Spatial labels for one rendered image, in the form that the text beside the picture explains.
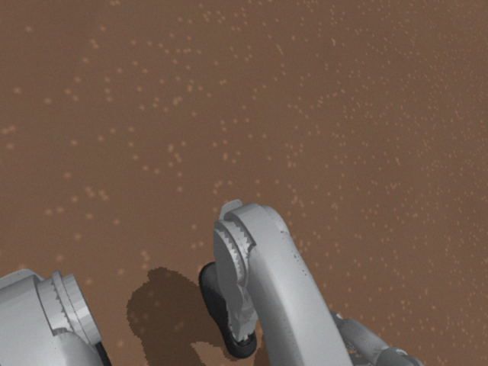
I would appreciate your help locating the right robot foot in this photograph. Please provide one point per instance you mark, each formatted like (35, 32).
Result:
(216, 306)

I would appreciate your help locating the left robot foot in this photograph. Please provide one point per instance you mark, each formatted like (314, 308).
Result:
(103, 354)

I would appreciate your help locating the right robot arm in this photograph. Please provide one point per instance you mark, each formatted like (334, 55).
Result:
(394, 356)

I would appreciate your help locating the right robot hand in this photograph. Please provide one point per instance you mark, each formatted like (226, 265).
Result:
(359, 339)

